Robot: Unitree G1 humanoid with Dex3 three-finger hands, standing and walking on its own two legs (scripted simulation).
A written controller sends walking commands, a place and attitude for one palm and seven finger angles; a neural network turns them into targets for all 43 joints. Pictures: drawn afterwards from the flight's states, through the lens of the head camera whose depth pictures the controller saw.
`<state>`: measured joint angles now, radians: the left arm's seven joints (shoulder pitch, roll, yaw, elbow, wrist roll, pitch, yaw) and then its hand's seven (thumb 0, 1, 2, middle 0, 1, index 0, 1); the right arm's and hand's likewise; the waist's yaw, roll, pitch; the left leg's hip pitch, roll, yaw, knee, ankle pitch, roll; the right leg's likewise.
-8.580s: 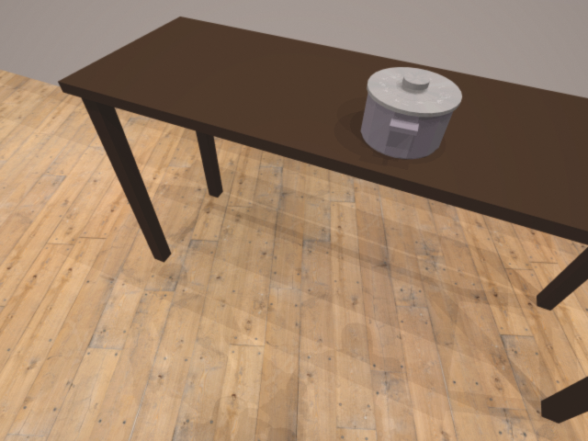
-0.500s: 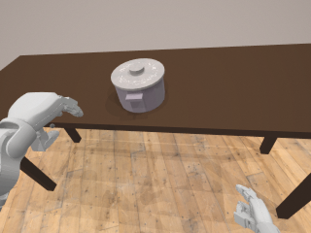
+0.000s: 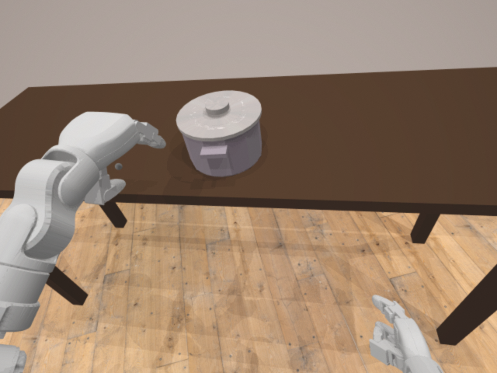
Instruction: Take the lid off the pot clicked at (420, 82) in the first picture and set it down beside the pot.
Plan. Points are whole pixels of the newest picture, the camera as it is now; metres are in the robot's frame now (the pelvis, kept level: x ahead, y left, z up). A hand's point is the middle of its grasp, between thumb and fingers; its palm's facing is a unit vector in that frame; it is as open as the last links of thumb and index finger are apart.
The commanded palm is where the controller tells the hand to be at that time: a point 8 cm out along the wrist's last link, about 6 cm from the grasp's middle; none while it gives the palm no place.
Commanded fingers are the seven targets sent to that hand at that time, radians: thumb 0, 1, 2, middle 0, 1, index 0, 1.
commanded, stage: move the open hand above the knob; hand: left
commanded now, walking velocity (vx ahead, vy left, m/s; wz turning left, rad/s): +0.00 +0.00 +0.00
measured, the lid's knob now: (217, 106) +0.59 +0.13 +0.15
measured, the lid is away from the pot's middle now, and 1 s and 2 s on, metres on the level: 0.00 0.00 0.00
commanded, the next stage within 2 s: none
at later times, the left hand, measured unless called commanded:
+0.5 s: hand (159, 136) +0.41 +0.18 +0.20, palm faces -0.15 -0.01 -0.99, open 10.3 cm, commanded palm +0.39 +0.19 +0.28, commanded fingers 0.00 -0.41 1.65 -0.85 -0.08 -0.85 -0.08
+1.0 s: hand (183, 94) +0.50 +0.16 +0.23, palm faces -0.19 -0.05 -0.98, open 10.3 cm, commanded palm +0.48 +0.16 +0.28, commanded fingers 0.00 -0.41 1.65 -0.85 -0.08 -0.85 -0.08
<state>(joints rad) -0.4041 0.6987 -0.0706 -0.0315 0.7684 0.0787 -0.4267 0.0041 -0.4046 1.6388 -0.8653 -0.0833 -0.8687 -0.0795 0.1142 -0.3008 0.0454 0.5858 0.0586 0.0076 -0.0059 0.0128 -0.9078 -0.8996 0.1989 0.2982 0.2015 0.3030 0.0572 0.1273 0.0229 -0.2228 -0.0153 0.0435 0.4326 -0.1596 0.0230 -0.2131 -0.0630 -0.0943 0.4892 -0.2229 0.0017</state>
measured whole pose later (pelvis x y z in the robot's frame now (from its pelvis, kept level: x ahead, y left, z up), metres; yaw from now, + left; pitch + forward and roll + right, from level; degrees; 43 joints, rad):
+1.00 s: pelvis +0.04 +0.00 +0.00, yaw -1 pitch +3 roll +1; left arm -1.05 0.53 -0.24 0.67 0.86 0.26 -0.47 0.00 -0.40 1.64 -0.86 -0.08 -0.87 -0.08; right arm 0.18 -0.29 0.04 0.64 0.07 0.08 0.01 0.01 -0.91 -0.90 0.20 0.30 0.20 0.30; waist -0.05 0.08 -0.02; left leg -0.26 -0.02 0.06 0.42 -0.21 0.03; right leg -0.26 -0.07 -0.08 0.48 -0.27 0.01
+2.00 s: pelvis +0.06 +0.01 +0.00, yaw -1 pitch +7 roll +1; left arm -1.22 0.49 -0.29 0.89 0.93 0.24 -0.47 0.00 -0.40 1.64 -0.86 -0.08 -0.86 -0.08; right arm 0.26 -0.30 0.00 0.67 0.06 0.07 0.00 0.01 -0.91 -0.90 0.20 0.30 0.20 0.30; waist -0.08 0.06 -0.06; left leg -0.33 -0.01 0.06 0.42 -0.23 0.03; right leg -0.31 -0.06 -0.07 0.46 -0.27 0.01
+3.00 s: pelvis +0.07 +0.01 +0.00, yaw -2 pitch +8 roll +0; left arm -1.24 0.47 -0.27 0.93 0.92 0.22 -0.46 0.00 -0.40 1.64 -0.86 -0.08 -0.86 -0.08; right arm 0.26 -0.29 0.01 0.67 0.06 0.04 -0.01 0.01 -0.91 -0.90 0.20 0.30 0.20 0.30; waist -0.08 0.06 -0.07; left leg -0.33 -0.02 0.07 0.42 -0.23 0.04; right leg -0.32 -0.06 -0.06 0.45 -0.26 0.02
